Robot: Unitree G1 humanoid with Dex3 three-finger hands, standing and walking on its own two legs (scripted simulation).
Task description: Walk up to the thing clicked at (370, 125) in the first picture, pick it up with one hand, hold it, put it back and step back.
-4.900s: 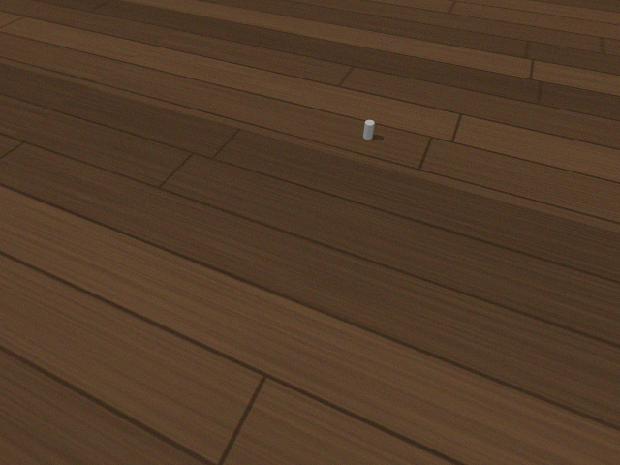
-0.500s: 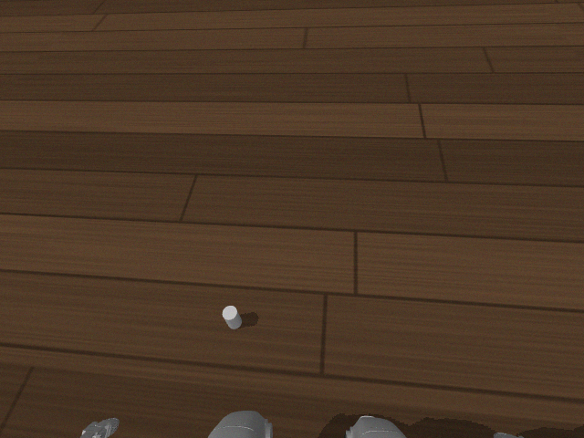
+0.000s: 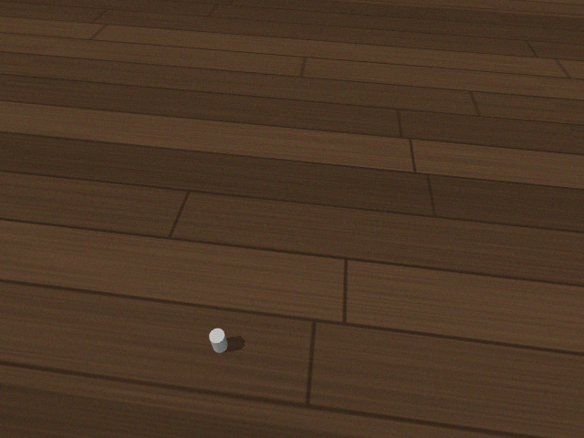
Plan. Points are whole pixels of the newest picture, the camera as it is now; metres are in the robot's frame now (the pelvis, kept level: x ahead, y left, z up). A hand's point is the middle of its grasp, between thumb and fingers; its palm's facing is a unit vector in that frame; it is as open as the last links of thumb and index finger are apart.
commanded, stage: walk up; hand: left
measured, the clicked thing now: (218, 340) +0.51 +0.25 -0.72
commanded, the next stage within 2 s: stand in 1.10 s
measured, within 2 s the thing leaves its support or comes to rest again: neither
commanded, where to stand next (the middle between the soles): +0.05 -0.01 m, yaw -1 degrees
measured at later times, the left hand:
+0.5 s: hand out of the picture +0.11 +0.24 -0.14, palm faces +0.00 -0.94 -0.33, open 7.4 cm
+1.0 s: hand out of the picture +0.10 +0.25 -0.14, palm faces -0.01 -0.94 -0.33, open 7.4 cm
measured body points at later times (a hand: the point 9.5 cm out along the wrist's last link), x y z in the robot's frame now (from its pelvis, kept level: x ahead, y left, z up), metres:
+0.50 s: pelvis +0.02 -0.01 +0.01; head +0.02 -0.01 +0.46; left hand +0.11 +0.29 -0.12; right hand +0.11 -0.31 -0.12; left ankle +0.03 +0.13 -0.73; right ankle +0.02 -0.13 -0.73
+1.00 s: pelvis +0.02 +0.00 +0.01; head +0.03 +0.00 +0.46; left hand +0.10 +0.30 -0.12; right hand +0.09 -0.30 -0.12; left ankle +0.03 +0.13 -0.73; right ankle +0.02 -0.13 -0.73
